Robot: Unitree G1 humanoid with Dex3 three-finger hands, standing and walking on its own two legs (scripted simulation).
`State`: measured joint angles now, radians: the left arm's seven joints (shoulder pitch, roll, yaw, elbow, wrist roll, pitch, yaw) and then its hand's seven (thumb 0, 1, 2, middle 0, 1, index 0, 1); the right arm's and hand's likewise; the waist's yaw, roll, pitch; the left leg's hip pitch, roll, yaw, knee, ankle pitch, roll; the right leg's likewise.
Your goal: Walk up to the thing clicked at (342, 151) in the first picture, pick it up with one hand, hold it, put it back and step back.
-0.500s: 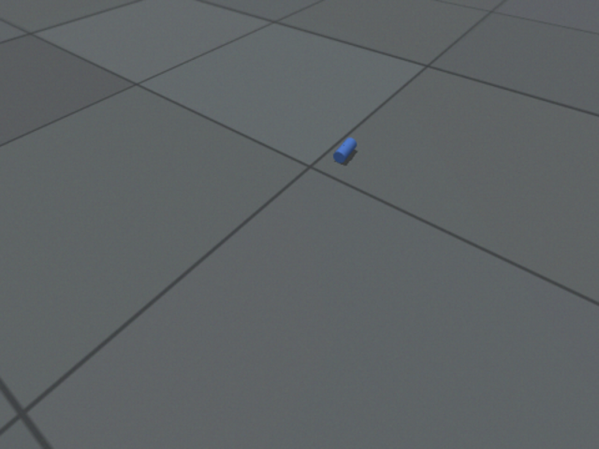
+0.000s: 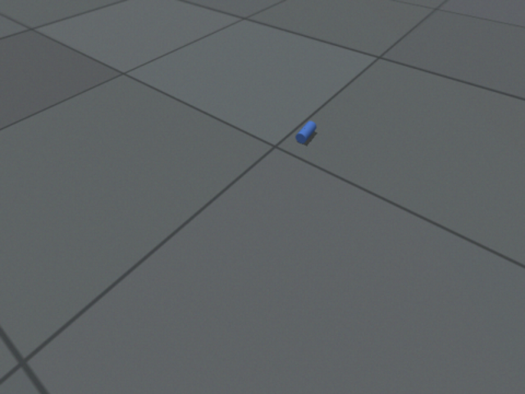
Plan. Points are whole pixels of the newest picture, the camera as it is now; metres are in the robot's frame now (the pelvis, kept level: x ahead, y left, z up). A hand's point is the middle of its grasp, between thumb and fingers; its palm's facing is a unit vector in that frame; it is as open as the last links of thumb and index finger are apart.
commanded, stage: stand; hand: left
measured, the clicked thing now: (306, 132) +1.71 -0.21 -0.75
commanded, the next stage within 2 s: walk up in 0.62 s
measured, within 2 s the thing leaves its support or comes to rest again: neither
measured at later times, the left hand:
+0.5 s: hand out of the picture +0.07 +0.25 -0.16, palm faces -0.02 -0.94 -0.34, open 7.3 cm
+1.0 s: hand out of the picture +0.10 +0.36 -0.18, palm faces +0.26 -0.91 -0.33, open 7.4 cm
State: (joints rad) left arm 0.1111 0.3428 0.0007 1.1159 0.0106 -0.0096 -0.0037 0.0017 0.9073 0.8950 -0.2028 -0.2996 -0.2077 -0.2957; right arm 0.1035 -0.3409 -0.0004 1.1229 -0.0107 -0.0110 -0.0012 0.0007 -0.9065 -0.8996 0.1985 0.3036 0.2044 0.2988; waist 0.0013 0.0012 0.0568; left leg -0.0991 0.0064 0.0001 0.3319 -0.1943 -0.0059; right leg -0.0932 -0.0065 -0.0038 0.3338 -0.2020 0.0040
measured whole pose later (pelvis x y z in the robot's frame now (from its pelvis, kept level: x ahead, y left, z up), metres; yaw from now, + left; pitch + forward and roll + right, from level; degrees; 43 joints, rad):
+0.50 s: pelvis +0.00 +0.00 +0.00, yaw +0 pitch -3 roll +0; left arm 0.12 0.34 0.00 1.11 0.01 -0.01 0.00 0.00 0.91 0.89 -0.20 -0.30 -0.21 -0.30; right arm 0.11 -0.34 0.00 1.12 -0.01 -0.01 0.00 0.00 -0.91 -0.90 0.20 0.30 0.20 0.30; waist 0.00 0.00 0.05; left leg -0.09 0.01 0.00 0.32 -0.19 -0.01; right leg -0.08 0.00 -0.01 0.32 -0.20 0.00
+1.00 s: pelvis +0.08 +0.04 -0.03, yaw +15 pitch -4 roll +2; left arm 0.17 0.51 0.15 0.91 0.08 0.09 -0.13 0.01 0.91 0.90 -0.20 -0.30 -0.20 -0.30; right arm 0.32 -0.50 -0.12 0.97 -0.02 -0.07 -0.01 0.00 -0.91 -0.90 0.20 0.30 0.21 0.30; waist 0.01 -0.15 0.02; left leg -0.32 0.01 0.12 0.66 -0.26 0.04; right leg -0.26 -0.07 -0.02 1.05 -0.52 -0.03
